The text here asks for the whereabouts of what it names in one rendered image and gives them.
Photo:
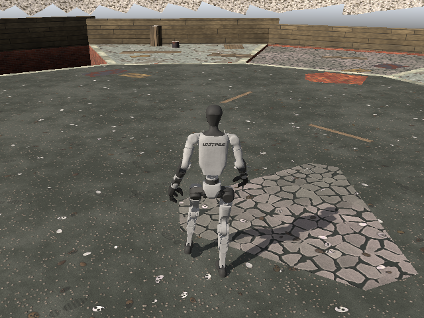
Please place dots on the robot left upper arm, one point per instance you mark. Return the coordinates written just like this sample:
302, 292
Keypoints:
188, 150

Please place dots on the robot left forearm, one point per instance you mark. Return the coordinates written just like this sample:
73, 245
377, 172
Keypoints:
178, 176

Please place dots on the robot left hand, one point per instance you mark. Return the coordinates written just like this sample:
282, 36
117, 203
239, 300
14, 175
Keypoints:
172, 192

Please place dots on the right robot shin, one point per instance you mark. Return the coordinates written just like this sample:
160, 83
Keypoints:
223, 244

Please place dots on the robot right foot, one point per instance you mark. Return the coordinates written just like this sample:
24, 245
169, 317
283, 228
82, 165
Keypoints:
222, 271

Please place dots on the robot right forearm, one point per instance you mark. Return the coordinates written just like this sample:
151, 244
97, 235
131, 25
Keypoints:
243, 171

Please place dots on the robot right upper arm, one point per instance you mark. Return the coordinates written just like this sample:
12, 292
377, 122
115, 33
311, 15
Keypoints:
237, 150

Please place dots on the robot right hand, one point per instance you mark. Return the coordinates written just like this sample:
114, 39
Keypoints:
242, 183

